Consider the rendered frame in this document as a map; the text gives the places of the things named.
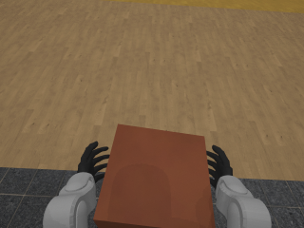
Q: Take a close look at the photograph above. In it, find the left robot forearm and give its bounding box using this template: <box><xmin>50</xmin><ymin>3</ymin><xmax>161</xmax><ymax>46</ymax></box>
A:
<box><xmin>43</xmin><ymin>172</ymin><xmax>97</xmax><ymax>228</ymax></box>

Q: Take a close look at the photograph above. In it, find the carton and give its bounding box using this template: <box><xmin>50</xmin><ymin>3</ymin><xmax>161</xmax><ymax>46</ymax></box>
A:
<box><xmin>93</xmin><ymin>123</ymin><xmax>216</xmax><ymax>228</ymax></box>

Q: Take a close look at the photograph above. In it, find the right robot hand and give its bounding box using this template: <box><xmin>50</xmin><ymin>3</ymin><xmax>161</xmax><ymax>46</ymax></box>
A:
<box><xmin>206</xmin><ymin>145</ymin><xmax>233</xmax><ymax>190</ymax></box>

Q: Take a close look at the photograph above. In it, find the right robot forearm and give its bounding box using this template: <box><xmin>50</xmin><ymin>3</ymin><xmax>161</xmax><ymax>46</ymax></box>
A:
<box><xmin>215</xmin><ymin>175</ymin><xmax>272</xmax><ymax>228</ymax></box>

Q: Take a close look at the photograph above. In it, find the left robot hand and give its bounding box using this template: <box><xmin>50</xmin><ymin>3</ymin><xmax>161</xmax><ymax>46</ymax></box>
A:
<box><xmin>77</xmin><ymin>141</ymin><xmax>110</xmax><ymax>183</ymax></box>

